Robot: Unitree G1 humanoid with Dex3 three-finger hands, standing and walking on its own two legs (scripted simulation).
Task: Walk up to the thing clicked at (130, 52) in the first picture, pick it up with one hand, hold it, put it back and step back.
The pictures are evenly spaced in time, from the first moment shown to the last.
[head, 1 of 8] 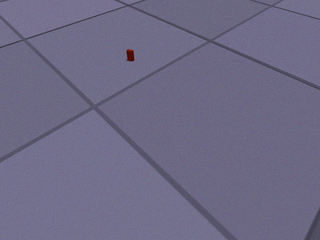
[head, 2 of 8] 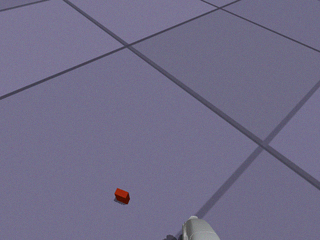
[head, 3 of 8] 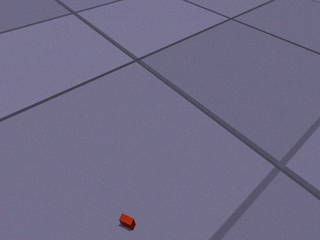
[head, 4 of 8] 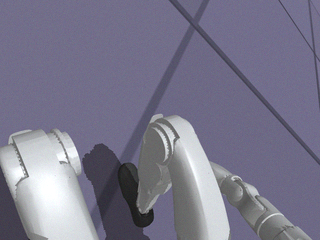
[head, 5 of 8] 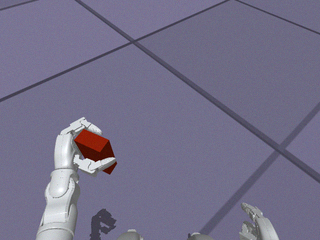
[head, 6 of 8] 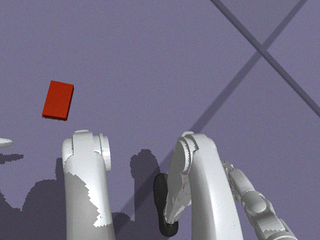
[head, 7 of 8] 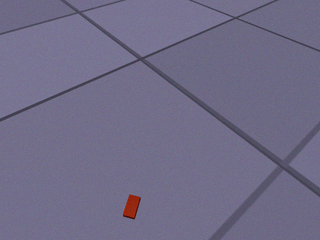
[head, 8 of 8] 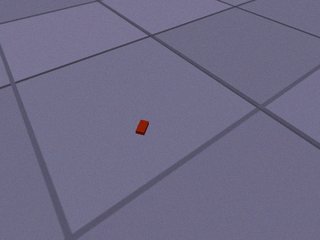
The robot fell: no
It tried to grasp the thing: yes
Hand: left
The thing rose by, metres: 0.71
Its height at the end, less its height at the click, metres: -0.04
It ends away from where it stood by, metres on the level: 0.07
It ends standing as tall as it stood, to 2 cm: no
